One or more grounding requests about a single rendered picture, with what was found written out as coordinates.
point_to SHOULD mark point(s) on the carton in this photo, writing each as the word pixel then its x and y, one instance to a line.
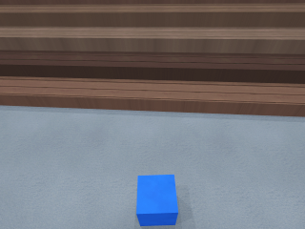
pixel 156 202

